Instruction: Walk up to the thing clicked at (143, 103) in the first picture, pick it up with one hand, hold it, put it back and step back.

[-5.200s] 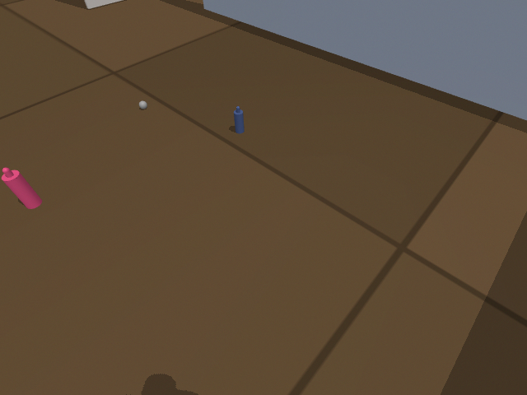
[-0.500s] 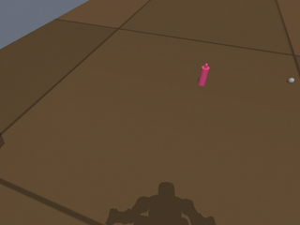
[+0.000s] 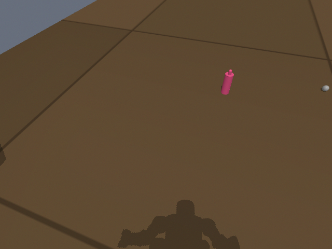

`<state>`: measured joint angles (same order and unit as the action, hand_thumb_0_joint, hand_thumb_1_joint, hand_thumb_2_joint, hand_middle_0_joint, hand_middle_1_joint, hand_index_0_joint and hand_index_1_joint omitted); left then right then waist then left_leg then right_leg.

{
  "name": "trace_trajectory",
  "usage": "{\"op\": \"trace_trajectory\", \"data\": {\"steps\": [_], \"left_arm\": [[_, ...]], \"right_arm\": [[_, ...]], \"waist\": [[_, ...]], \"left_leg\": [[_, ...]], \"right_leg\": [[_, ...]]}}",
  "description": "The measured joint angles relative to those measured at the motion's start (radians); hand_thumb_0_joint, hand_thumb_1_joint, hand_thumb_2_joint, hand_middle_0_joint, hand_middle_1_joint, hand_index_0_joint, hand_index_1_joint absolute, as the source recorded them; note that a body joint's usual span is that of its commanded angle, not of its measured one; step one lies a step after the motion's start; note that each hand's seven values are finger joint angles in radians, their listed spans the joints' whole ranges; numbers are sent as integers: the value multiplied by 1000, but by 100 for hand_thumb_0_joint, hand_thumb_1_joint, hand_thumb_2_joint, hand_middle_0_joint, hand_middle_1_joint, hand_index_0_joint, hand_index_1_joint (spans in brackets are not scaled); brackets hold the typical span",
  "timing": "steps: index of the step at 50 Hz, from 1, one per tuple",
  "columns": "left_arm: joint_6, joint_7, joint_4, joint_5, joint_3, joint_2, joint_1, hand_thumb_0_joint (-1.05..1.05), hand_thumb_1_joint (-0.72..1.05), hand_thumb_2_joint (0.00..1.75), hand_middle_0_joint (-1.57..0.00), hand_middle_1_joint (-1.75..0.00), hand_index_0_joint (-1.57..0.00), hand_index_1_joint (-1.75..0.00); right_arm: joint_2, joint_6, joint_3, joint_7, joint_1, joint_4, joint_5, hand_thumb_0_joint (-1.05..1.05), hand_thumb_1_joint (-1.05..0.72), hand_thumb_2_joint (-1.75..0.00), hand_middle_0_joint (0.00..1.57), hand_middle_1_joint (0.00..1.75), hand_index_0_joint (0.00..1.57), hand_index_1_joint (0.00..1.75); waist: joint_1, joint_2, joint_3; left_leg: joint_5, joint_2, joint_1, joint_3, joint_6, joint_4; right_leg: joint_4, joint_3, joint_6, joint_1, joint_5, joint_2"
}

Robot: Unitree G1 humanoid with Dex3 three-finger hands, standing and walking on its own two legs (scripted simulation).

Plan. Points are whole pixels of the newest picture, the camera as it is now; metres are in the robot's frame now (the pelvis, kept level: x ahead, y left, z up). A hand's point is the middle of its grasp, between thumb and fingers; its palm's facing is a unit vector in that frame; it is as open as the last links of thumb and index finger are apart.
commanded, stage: stand
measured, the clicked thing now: (325, 88) +1.71 -1.44 -0.76
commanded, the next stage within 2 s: walk up in 1.02 s
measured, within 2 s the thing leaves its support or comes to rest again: neither
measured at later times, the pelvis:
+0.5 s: pelvis +0.00 +0.00 +0.00, yaw +0 degrees
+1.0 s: pelvis +0.00 +0.00 +0.00, yaw +0 degrees
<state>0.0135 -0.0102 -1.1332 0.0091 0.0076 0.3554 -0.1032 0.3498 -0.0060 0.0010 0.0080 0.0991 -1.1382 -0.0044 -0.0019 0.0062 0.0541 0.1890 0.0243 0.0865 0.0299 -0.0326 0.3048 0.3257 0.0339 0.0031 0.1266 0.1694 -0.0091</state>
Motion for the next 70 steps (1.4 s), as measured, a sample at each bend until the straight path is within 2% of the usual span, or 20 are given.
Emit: {"op": "trace_trajectory", "data": {"steps": [51, 52, 54, 56, 59, 63, 66, 67, 68, 70], "left_arm": [[2, 2, 8, 2, 1, -1, -12, 1, 91, 90, -21, -30, -20, -30], [2, -7, 16, 7, -10, -1, -17, 1, 91, 90, -21, -30, -20, -30], [10, -28, 37, 20, -33, 2, -41, 1, 91, 90, -21, -30, -20, -30], [20, -41, 59, 29, -53, 7, -66, 1, 91, 90, -21, -30, -21, -30], [39, -47, 93, 37, -73, 23, -92, 1, 91, 90, -21, -30, -21, -30], [33, -53, 111, 41, -84, 49, -144, 1, 90, 90, -21, -30, -21, -30], [7, -60, 106, 37, -89, 85, -179, 1, 90, 90, -21, -30, -21, -30], [-2, -59, 105, 36, -91, 97, -188, 1, 90, 90, -21, -30, -21, -30], [-10, -53, 101, 35, -91, 105, -193, 1, 91, 90, -21, -30, -20, -30], [-24, -45, 94, 27, -87, 107, -195, 1, 91, 90, -21, -30, -20, -30]], "right_arm": [[2, 3, -1, 1, 24, 13, -2, 1, -91, -90, 21, 30, 20, 30], [2, 2, -10, 8, 30, 21, -6, 1, -91, -90, 21, 30, 20, 30], [8, -4, -30, 27, 56, 43, -19, 1, -91, -90, 21, 30, 20, 30], [23, -2, -47, 38, 83, 59, -28, 1, -91, -90, 21, 30, 20, 30], [49, -3, -67, 46, 97, 68, -34, 1, -91, -90, 21, 30, 20, 30], [81, -14, -91, 62, 99, 93, -35, 1, -91, -90, 21, 30, 20, 30], [83, -37, -107, 67, 112, 129, -33, 1, -91, -90, 21, 30, 20, 30], [81, -49, -113, 65, 118, 142, -35, 1, -91, -90, 21, 30, 20, 30], [78, -61, -118, 59, 123, 153, -40, 1, -91, -90, 21, 30, 20, 30], [63, -66, -117, 49, 134, 164, -39, 0, -91, -90, 21, 30, 20, 30]], "waist": [[2, 2, -5], [2, 1, -7], [0, 3, -25], [0, 8, -46], [-23, 0, -30], [-46, 13, -4], [-41, -6, -8], [-37, -25, -8], [-31, -43, -9], [-9, -62, -17]], "left_leg": [[0, 6, -4, -3, -4, -3], [33, 5, 4, -4, 8, 19], [174, 4, 37, -3, 40, 108], [268, 7, 98, -15, 56, 237], [267, 4, 197, -39, 55, 400], [251, 36, 261, -27, 51, 368], [100, 45, 242, -42, 32, 261], [16, 33, 235, -56, 27, 261], [8, 21, 240, -73, 28, 292], [59, 10, 228, -92, 36, 319]], "right_leg": [[1, -3, 5, 0, 1, 6], [19, -3, 9, 6, 27, 5], [77, -4, 22, 26, 127, 8], [91, 6, 38, 31, 155, 8], [53, 6, 51, 1, 64, -6], [35, 7, 18, -55, 87, -8], [131, 1, 2, -50, 170, -27], [218, -13, 21, -23, 238, -42], [347, -53, 38, 26, 303, -42], [582, -118, 50, 134, 318, 2]]}}
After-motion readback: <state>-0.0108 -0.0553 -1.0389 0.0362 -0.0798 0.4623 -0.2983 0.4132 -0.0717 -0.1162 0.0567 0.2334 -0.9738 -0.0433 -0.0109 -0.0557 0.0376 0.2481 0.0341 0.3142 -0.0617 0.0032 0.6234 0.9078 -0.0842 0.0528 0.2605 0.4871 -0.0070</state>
